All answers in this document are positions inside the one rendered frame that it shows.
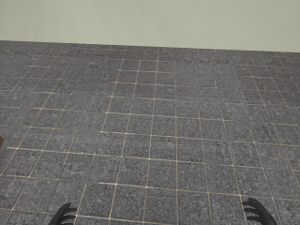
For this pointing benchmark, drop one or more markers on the right robot hand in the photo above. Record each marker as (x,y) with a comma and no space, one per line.
(263,215)

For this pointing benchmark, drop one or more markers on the left robot hand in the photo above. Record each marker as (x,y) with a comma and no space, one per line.
(59,217)

